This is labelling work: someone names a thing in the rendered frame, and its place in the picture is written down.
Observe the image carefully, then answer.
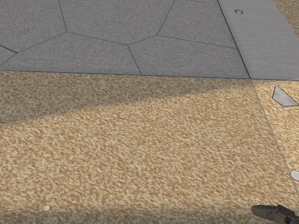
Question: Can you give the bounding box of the right robot hand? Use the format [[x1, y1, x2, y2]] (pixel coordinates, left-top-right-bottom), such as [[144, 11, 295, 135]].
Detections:
[[251, 204, 299, 224]]

